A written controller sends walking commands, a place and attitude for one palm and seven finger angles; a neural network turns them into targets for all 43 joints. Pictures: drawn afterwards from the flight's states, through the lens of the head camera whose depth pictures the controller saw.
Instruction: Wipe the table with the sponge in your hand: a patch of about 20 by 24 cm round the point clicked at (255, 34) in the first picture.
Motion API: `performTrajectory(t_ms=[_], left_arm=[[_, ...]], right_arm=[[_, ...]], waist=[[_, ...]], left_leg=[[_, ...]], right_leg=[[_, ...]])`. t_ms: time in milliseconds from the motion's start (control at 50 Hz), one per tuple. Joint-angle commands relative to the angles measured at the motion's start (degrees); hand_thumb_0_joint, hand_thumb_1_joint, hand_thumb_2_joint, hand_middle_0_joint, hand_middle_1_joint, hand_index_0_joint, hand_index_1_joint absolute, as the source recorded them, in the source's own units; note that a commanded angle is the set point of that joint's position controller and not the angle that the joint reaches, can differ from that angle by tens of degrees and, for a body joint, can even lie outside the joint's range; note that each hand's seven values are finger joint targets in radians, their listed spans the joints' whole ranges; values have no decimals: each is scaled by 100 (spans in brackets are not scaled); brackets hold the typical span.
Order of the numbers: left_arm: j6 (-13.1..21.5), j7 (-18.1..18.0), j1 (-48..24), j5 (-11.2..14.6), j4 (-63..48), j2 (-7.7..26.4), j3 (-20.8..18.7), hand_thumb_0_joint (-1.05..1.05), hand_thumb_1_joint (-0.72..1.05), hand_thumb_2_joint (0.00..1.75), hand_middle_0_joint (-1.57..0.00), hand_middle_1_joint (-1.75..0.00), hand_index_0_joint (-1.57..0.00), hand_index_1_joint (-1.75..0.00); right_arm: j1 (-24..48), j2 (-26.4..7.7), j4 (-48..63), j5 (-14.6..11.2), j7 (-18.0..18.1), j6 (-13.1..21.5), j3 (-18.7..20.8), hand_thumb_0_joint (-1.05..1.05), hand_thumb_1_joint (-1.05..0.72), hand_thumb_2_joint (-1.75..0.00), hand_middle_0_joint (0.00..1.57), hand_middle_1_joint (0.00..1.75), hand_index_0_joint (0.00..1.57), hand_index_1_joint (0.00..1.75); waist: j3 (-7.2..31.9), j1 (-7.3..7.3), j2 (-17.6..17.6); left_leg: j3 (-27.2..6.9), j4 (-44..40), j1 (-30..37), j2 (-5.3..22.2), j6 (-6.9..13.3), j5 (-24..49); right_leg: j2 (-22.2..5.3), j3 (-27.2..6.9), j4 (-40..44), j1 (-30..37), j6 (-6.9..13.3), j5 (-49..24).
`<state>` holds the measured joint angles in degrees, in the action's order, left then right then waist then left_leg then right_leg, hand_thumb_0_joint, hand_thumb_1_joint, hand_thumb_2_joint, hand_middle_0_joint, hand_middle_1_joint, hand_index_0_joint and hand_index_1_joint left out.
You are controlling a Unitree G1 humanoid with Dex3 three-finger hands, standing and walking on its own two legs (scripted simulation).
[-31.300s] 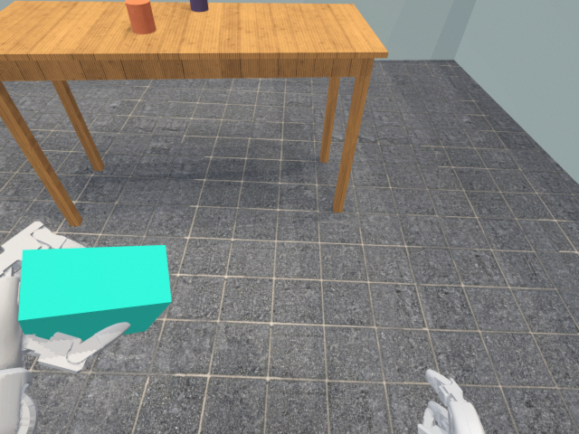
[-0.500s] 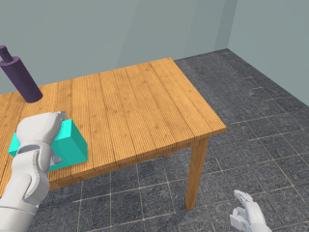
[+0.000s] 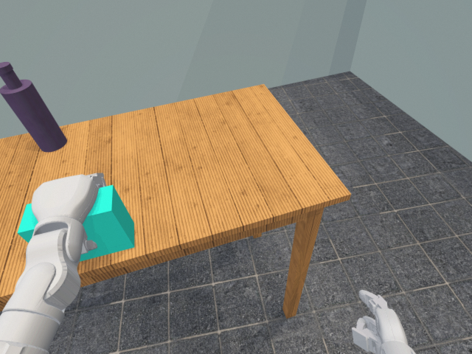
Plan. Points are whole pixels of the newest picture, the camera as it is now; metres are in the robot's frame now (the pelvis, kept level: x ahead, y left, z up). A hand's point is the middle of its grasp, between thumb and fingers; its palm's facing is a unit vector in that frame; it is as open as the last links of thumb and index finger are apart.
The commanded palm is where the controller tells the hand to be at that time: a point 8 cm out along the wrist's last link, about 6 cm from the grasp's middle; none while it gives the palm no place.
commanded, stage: lower the sponge onto the table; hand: left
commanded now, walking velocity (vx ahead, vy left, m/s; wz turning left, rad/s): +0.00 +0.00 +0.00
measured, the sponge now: (88, 232) +0.27 +0.32 +0.05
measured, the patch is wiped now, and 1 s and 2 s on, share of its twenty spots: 0.05 0.20 0.55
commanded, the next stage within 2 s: wipe forward along the first lane in 0.10 s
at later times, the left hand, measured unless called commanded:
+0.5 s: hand (86, 211) +0.29 +0.32 +0.10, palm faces -0.01 +0.00 -1.00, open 9.8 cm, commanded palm +0.27 +0.32 +0.14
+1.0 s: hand (91, 187) +0.34 +0.34 +0.10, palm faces -0.10 +0.05 -0.99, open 9.8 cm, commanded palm +0.33 +0.35 +0.13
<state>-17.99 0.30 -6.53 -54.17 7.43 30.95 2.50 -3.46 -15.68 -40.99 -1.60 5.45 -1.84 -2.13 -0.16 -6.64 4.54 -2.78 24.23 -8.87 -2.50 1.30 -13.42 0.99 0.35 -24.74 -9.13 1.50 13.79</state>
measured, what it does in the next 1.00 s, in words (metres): stands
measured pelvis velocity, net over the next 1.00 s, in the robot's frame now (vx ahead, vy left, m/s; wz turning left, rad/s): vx -0.01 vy -0.02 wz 0.00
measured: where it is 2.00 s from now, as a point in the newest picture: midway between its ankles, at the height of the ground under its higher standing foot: outside the picture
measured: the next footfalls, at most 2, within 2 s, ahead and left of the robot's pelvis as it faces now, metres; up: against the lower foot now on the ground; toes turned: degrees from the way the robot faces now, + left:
none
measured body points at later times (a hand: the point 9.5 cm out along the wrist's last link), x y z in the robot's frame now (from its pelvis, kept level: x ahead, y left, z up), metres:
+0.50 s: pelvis +0.00 +0.00 +0.00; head +0.00 -0.04 +0.45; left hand +0.28 +0.31 +0.15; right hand +0.23 -0.22 -0.10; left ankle +0.00 +0.11 -0.74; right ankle +0.00 -0.11 -0.74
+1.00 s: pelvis -0.01 -0.02 -0.01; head +0.01 -0.04 +0.44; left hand +0.34 +0.33 +0.15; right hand +0.12 -0.28 -0.14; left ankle +0.00 +0.11 -0.74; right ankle +0.00 -0.11 -0.74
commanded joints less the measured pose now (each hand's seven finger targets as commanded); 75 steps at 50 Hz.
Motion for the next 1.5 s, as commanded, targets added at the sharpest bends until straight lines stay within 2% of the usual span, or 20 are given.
performTrajectory(t_ms=[0,80,120,200,280,320,380,500,580,620,680,700,780,860,980,1180,1220,1280,1320,1480], left_arm=[[-30,-283,-1530,-141,-1239,1228,-701,0,10,130,-120,-160,-120,-160],[-174,-316,-1163,-97,-1465,1413,-969,0,10,130,-120,-160,-120,-160],[-255,-306,-919,-11,-1215,917,-595,0,10,130,-120,-160,-120,-160],[-393,-299,-1237,-127,-1308,934,-484,0,10,130,-120,-160,-120,-160],[-410,-283,-1471,-208,-969,1315,-750,0,10,130,-120,-160,-120,-160],[-348,-243,-1635,-206,-579,966,-423,0,10,130,-120,-160,-120,-160],[-256,-210,-1772,-334,-433,1422,-752,0,10,130,-120,-160,-120,-160],[0,-147,-2141,-411,231,1245,-496,0,10,130,-120,-160,-120,-160],[199,-173,-2577,-477,781,1610,-712,0,10,130,-120,-160,-120,-160],[300,-182,-2605,-482,1153,1358,-494,0,10,130,-120,-160,-120,-160],[430,-201,-2787,-526,1579,1770,-785,0,10,130,-120,-160,-120,-160],[478,-197,-2982,-528,1729,1481,-479,0,10,130,-120,-160,-120,-160],[712,-225,-3204,-607,2212,1871,-751,0,10,130,-120,-160,-120,-160],[949,-282,-3385,-584,2739,1745,-579,0,10,130,-120,-160,-120,-160],[1344,-414,-4049,-649,3282,2266,-866,0,10,130,-120,-160,-120,-160],[1588,-635,-4489,-658,4094,2752,-1090,0,10,130,-120,-160,-120,-160],[1582,-661,-4610,-718,4419,2688,-955,0,10,130,-120,-160,-120,-160],[1645,-690,-4539,-796,4420,2952,-1194,0,10,130,-120,-160,-120,-160],[1633,-722,-4694,-799,4560,2813,-1018,0,10,130,-120,-160,-120,-160],[1675,-723,-5000,-912,4691,2974,-1061,0,10,130,-120,-160,-120,-160]], right_arm=[[1054,-601,964,-3,3,289,184,0,-90,-90,20,30,20,30],[1179,-634,1038,-18,-48,216,200,0,-90,-90,20,30,20,30],[1079,-592,947,-25,-68,208,201,0,-90,-90,20,30,20,30],[1175,-607,984,-32,-58,210,154,0,-90,-90,20,30,20,30],[1172,-674,921,-32,-1,169,164,0,-90,-90,20,30,20,30],[1012,-635,792,-25,18,171,178,0,-90,-90,20,30,20,30],[1031,-703,825,-14,40,156,187,0,-90,-90,20,30,20,30],[805,-695,774,-5,67,158,192,0,-90,-90,20,30,20,30],[654,-764,705,-12,112,160,228,0,-90,-90,20,30,20,30],[488,-740,636,-11,122,153,258,0,-90,-90,20,30,20,30],[400,-810,617,-27,143,126,274,0,-90,-90,20,30,20,30],[310,-779,592,-30,146,143,268,0,-90,-90,20,30,20,30],[114,-835,550,-43,147,124,319,0,-90,-90,20,30,20,30],[-143,-847,492,-60,141,118,375,0,-90,-90,20,30,20,30],[-440,-893,399,-92,144,115,425,0,-90,-90,20,30,20,30],[-827,-955,233,-140,72,88,507,0,-90,-90,20,30,20,30],[-914,-962,187,-163,62,82,494,0,-90,-90,20,30,20,30],[-991,-993,181,-141,29,64,542,0,-90,-90,20,30,20,30],[-1051,-982,173,-164,27,51,530,0,-90,-90,20,30,20,30],[-1212,-1035,157,-147,-5,8,564,0,-90,-90,20,30,20,30]], waist=[[1526,-13,-130],[1429,-116,19],[1165,-6,-266],[1196,9,-190],[1137,-7,-262],[996,122,-446],[1153,21,-308],[1077,129,-334],[1035,171,-395],[1007,238,-528],[1030,214,-532],[1012,321,-670],[1072,306,-543],[1014,420,-696],[1158,497,-614],[1594,569,-600],[1311,693,-658],[1668,565,-483],[1469,717,-594],[1712,697,-395]], left_leg=[[205,-247,98,-87,54,1696],[159,-288,111,-59,27,1843],[187,-312,24,-35,39,1772],[189,-330,35,-35,40,1574],[178,-352,7,-55,30,1382],[212,-327,-52,-59,43,1350],[212,-286,-61,-83,35,1326],[263,-195,-300,-122,45,1107],[259,-157,-411,-124,46,816],[288,-105,-538,-141,55,823],[291,-81,-685,-139,51,624],[322,-36,-753,-156,73,588],[311,3,-922,-156,68,412],[333,101,-1183,-173,101,197],[340,150,-1386,-157,134,-14],[358,296,-1643,-134,186,142],[356,290,-1775,-120,184,15],[364,334,-1661,-122,184,319],[383,360,-1726,-111,191,251],[329,370,-1537,-70,166,647]], right_leg=[[102,2,175,710,218,-1219],[150,-131,194,746,250,-1381],[129,14,203,667,206,-1291],[122,31,200,574,220,-1017],[163,-114,266,513,237,-975],[131,21,255,426,202,-953],[144,-126,260,450,233,-1020],[95,-16,200,300,191,-846],[118,-116,246,124,183,-661],[98,-19,193,119,155,-706],[99,-138,221,63,152,-598],[73,-62,181,28,104,-585],[85,-161,190,-47,124,-486],[60,-139,143,-144,64,-392],[56,-245,149,-256,61,-186],[35,-333,14,-59,30,-650],[50,-265,11,-286,11,-507],[61,-304,-45,-104,56,-871],[65,-249,-54,-246,19,-844],[114,-166,-136,-344,105,-1131]])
